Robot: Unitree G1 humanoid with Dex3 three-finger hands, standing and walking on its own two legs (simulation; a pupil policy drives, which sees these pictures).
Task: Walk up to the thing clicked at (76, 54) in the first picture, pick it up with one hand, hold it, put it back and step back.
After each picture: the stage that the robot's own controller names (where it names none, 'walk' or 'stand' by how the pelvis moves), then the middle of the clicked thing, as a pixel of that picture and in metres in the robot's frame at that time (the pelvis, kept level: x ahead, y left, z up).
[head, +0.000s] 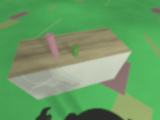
stand; (75, 50) +0.66 +0.17 -0.07
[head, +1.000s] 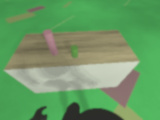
rise first; (74, 51) +0.60 +0.18 -0.05
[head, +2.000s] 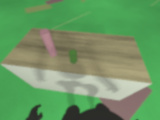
rise first; (73, 56) +0.51 +0.15 -0.04
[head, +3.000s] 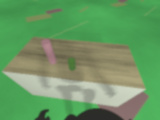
stand; (71, 64) +0.49 +0.17 -0.08
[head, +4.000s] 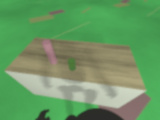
stand; (72, 64) +0.49 +0.17 -0.08
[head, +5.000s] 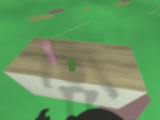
stand; (71, 65) +0.47 +0.17 -0.08
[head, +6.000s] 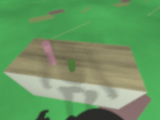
rise first; (71, 65) +0.48 +0.18 -0.08
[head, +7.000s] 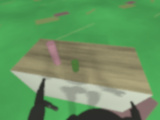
rise first; (75, 66) +0.48 +0.16 -0.07
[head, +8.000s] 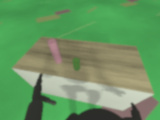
go down; (76, 64) +0.49 +0.16 -0.07
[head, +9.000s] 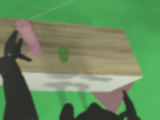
go down; (63, 54) +0.48 +0.15 -0.01
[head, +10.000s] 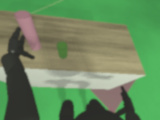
close in; (62, 50) +0.49 +0.16 +0.01
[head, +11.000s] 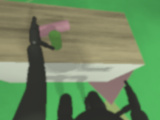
close in; (56, 41) +0.53 +0.16 +0.04
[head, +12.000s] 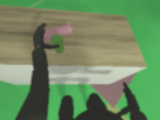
close; (58, 44) +0.52 +0.16 +0.04
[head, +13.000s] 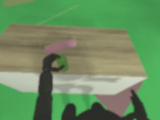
lift; (62, 63) +0.41 +0.16 +0.01
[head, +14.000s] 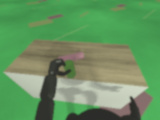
hold; (69, 69) +0.34 +0.14 +0.09
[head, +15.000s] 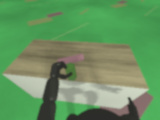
hold; (71, 72) +0.33 +0.13 +0.06
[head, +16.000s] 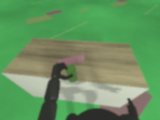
crouch; (71, 73) +0.33 +0.13 +0.04
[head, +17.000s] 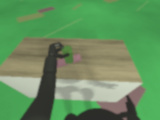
crouch; (68, 55) +0.45 +0.14 +0.09
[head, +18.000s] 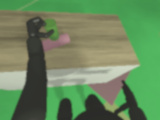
lower; (52, 30) +0.58 +0.16 +0.10
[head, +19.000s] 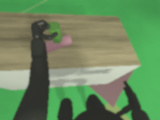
lower; (55, 33) +0.57 +0.14 +0.10
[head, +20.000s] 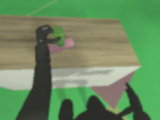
lower; (59, 37) +0.55 +0.14 +0.10
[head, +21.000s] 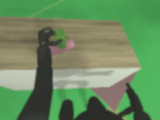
lower; (60, 39) +0.54 +0.13 +0.09
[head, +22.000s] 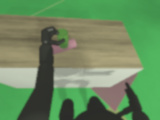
loosen; (63, 39) +0.54 +0.12 +0.09
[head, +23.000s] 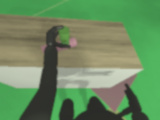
open; (64, 36) +0.57 +0.12 +0.09
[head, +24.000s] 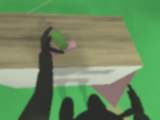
withdraw; (59, 40) +0.53 +0.13 +0.07
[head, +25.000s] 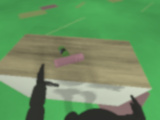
sink last; (63, 51) +0.61 +0.24 -0.05
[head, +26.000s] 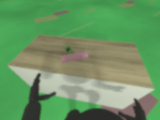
stand; (69, 50) +0.66 +0.25 -0.05
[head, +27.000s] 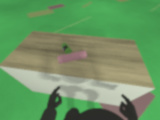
stand; (66, 48) +0.64 +0.25 -0.04
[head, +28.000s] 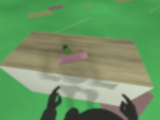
stand; (66, 48) +0.64 +0.25 -0.03
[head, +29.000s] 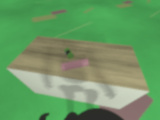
stand; (68, 53) +0.65 +0.24 -0.09
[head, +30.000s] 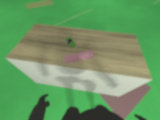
walk; (70, 42) +0.71 +0.20 -0.07
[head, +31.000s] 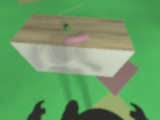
walk; (66, 27) +0.92 +0.31 -0.07
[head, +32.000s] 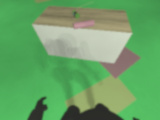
stand; (75, 14) +1.25 +0.27 -0.07
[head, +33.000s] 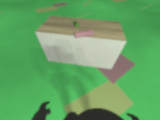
stand; (75, 24) +1.28 +0.26 -0.09
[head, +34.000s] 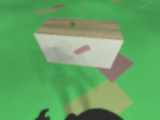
stand; (73, 24) +1.29 +0.28 -0.10
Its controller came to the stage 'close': yes
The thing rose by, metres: 0.15
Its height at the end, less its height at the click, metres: -0.02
